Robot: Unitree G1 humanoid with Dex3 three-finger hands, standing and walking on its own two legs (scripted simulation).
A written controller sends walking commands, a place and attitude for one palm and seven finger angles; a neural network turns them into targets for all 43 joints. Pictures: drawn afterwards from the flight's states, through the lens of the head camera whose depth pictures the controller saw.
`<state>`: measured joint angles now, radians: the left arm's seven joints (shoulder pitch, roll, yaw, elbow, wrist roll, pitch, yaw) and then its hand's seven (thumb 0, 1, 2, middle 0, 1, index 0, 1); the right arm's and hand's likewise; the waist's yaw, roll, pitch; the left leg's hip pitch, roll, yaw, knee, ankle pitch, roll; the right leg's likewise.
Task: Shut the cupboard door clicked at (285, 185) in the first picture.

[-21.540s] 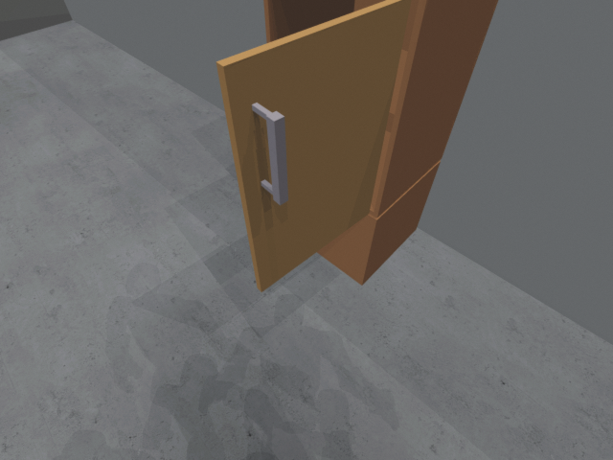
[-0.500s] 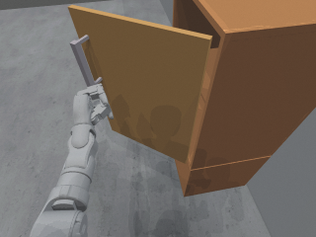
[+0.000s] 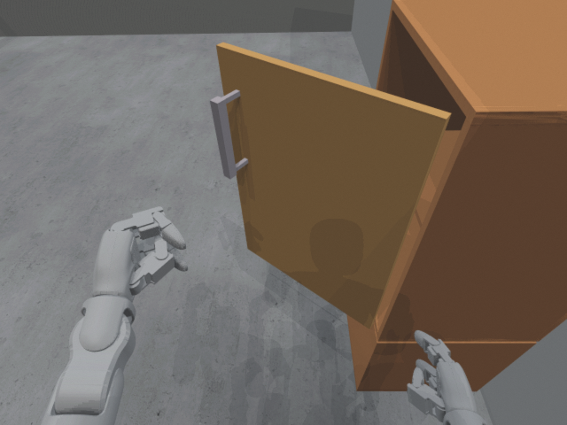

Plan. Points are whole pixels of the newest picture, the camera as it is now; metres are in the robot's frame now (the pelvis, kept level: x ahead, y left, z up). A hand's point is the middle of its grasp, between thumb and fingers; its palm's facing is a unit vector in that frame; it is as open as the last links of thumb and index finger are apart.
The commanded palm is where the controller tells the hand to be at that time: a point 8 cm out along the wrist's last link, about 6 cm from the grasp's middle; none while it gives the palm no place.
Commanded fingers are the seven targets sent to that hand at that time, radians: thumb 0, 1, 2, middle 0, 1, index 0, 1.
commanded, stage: draw the hand back to the body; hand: left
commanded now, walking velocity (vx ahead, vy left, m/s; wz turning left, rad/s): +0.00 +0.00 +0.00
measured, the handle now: (232, 136) +0.61 +0.17 +0.09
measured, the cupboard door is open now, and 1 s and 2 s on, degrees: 52 52 52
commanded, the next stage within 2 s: step back with the hand held close in 0.88 s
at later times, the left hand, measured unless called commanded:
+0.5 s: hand (39, 300) +0.19 +0.28 +0.16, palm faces +0.45 -0.80 -0.41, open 6.1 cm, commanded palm +0.15 +0.32 +0.18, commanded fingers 0.00 0.90 0.90 -0.20 -0.30 -0.20 -0.30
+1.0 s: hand (39, 311) +0.18 +0.26 +0.17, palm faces +0.48 -0.78 -0.40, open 7.4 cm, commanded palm +0.13 +0.30 +0.18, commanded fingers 0.00 0.90 0.90 -0.20 -0.30 -0.20 -0.30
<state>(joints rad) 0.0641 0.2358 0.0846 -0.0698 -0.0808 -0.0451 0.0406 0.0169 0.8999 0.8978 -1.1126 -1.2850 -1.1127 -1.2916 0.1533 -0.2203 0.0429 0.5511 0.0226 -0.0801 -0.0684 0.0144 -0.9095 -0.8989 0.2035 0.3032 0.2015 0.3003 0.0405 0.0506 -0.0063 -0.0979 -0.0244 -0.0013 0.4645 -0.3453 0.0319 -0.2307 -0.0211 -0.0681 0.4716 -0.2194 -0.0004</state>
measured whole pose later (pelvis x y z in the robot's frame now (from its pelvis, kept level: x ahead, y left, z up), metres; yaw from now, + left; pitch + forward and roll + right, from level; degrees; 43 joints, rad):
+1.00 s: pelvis -0.01 +0.00 +0.00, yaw +0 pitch -5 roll -1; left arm 0.45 0.34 0.36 -0.37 -0.06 -0.11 0.12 0.02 0.89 0.90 -0.21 -0.30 -0.21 -0.31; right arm 0.22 -0.21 0.02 0.64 0.00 -0.11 -0.07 0.02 -0.91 -0.90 0.21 0.30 0.20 0.30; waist 0.06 0.08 0.02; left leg -0.02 -0.02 0.00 0.42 -0.32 0.03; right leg -0.15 -0.02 -0.07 0.42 -0.19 0.00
